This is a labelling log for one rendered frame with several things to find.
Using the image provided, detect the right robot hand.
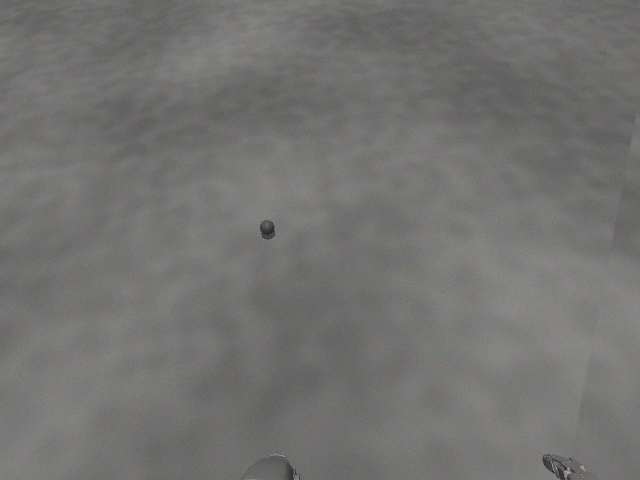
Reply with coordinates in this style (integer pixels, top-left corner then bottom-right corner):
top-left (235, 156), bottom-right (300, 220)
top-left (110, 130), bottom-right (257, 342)
top-left (542, 454), bottom-right (599, 480)

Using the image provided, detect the ball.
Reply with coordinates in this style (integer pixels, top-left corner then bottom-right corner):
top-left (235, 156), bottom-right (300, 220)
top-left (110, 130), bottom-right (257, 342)
top-left (260, 220), bottom-right (274, 235)

